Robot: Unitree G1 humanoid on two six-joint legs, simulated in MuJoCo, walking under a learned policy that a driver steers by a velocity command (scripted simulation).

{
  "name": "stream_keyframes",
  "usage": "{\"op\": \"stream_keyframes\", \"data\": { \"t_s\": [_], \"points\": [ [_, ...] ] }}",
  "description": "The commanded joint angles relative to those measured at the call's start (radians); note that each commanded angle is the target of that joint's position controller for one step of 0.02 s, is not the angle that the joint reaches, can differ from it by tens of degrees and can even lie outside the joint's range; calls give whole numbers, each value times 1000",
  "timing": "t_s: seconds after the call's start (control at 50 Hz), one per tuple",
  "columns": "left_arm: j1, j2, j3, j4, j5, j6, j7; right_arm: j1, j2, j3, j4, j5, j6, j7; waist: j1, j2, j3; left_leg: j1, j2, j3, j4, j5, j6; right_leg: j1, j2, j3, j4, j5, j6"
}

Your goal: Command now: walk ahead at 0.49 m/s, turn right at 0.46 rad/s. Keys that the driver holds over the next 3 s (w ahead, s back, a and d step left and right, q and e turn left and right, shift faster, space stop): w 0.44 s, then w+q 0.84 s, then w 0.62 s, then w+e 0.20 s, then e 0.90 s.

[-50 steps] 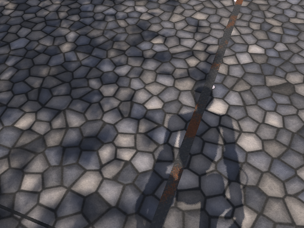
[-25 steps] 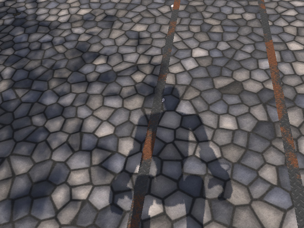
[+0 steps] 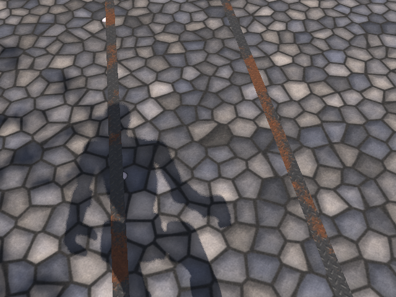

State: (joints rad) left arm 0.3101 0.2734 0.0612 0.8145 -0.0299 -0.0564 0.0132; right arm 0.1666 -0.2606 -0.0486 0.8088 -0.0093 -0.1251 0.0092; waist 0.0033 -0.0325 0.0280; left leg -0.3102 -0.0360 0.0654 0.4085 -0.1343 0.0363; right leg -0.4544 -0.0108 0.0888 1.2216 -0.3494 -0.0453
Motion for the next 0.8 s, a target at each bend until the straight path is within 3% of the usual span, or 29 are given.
{"op": "stream_keyframes", "data": {
  "t_s": [0.02,0.08,0.14,0.2,0.26,0.3,0.32,0.34,0.36,0.38,0.4,0.42,0.44,0.46,0.5,0.56,0.62,0.7,0.8],
  "points": [
    [42,19,8,-70,-2,0,-4,49,-82,-21,-12,0,-17,8,3,96,-47,151,277,-273,-257,42,182,-162,-105,34,-19,53,1],
    [-39,12,-2,-111,14,2,-3,76,-122,-34,20,8,-23,12,2,69,-11,155,293,-211,-297,125,214,-236,-118,36,-161,123,10],
    [-131,13,-13,-140,22,-15,-19,87,-146,-37,33,18,-9,7,-17,68,-2,178,264,-125,-297,185,194,-232,-124,-16,-358,284,15],
    [-243,9,-23,-170,16,-27,-35,139,-169,-37,52,29,6,5,-62,82,14,175,243,-71,-275,166,165,-159,-93,-83,-518,360,19],
    [-313,33,-19,-210,6,-28,-47,192,-189,-38,81,39,24,7,-74,105,31,258,290,-90,-242,137,147,-153,-75,-93,-604,294,-1],
    [-297,57,-10,-218,9,-31,-52,189,-201,-40,90,44,38,4,-44,121,20,303,314,-92,-182,210,128,-96,-50,-113,-655,230,-31],
    [-224,78,4,-200,14,-33,-51,170,-205,-38,89,45,45,1,10,122,-20,298,296,-65,-89,349,107,23,-17,-140,-697,237,-51],
    [-73,124,31,-151,18,-32,-45,174,-184,-30,90,40,49,-2,76,102,-110,255,246,-18,96,475,80,231,17,-159,-714,246,-77],
    [121,208,62,-113,25,-27,-31,169,-140,-9,63,17,45,-6,152,0,-248,61,189,33,409,291,34,525,-142,29,-701,268,-138],
    [170,308,77,-101,30,-22,-30,278,-8,31,40,10,23,2,82,-270,-356,-336,11,5,769,-349,-23,824,-378,523,-828,104,-298],
    [185,208,52,-103,24,-28,-33,236,-110,8,56,34,1,7,116,-168,-376,-447,40,-149,907,-432,-7,812,-388,643,-915,39,-294],
    [111,166,36,-112,25,-34,-36,153,-155,-7,24,58,-9,10,97,-129,-238,-512,91,-143,924,-347,12,703,-356,490,-917,106,-251],
    [30,132,26,-124,23,-35,-38,106,-146,-5,15,49,-8,5,65,-60,-171,-478,138,-124,877,-251,14,570,-310,359,-927,212,-224],
    [-29,96,17,-130,27,-37,-42,92,-135,-9,19,34,1,1,35,-31,-121,-432,167,-126,820,-191,9,459,-272,259,-958,282,-205],
    [-67,67,13,-121,35,-51,-45,136,-103,-11,36,37,34,3,-14,-52,-100,-327,193,-140,769,-120,0,345,-236,152,-1028,322,-190],
    [-41,88,24,-80,44,-72,-36,111,-75,-12,28,39,64,-3,-22,-25,-43,-364,176,-175,705,-33,-16,305,-232,32,-1082,410,-188],
    [-8,95,28,-49,47,-70,-20,44,-70,-18,5,35,66,-2,-5,-18,-10,-440,145,-212,573,108,-24,348,-227,-57,-1098,434,-163],
    [-2,114,30,-25,41,-67,-4,-69,-48,-10,-33,26,60,18,33,-16,30,-416,127,-142,367,266,-17,373,-215,-165,-1118,420,-123],
    [73,131,37,26,29,-39,4,-200,-28,2,-115,28,57,49,84,-5,76,-481,118,-66,245,180,17,546,-266,-224,-1050,510,-108]
  ]
}}
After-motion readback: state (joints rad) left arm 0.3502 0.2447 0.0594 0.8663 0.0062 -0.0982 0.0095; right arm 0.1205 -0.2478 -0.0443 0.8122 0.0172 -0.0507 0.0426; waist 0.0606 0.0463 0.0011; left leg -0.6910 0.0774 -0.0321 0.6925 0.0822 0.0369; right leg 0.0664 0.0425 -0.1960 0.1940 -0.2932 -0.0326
